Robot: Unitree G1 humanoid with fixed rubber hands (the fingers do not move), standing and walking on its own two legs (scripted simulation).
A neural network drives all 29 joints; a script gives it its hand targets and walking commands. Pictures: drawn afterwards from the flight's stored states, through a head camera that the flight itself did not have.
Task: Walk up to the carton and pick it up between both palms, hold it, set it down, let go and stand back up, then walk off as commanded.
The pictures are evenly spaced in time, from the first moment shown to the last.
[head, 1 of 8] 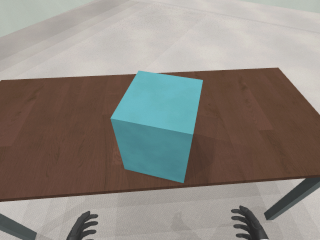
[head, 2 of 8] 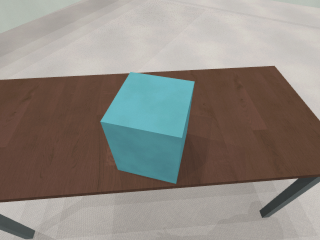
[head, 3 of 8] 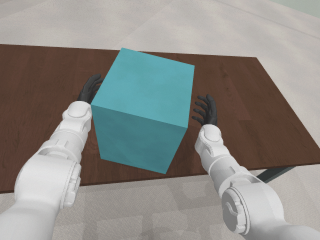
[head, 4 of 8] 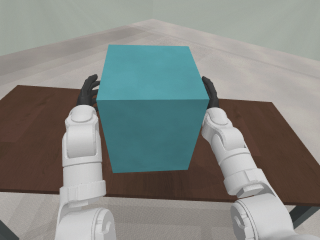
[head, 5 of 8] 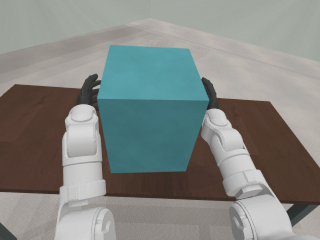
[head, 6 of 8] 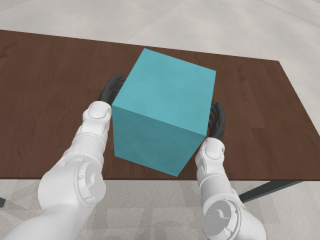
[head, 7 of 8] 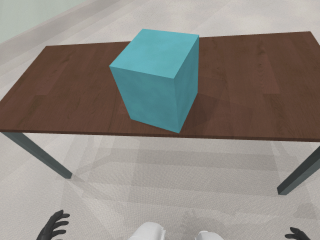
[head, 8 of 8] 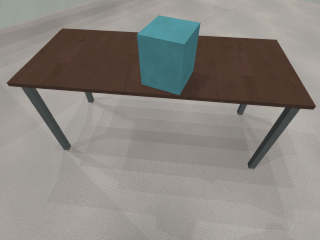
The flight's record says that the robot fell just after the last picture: no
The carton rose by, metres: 0.19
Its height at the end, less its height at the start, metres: +0.00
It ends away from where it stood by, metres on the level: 0.02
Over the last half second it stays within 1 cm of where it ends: yes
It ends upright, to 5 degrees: yes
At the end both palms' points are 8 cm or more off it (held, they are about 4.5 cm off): yes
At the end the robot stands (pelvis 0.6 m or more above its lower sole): yes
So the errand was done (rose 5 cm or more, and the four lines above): yes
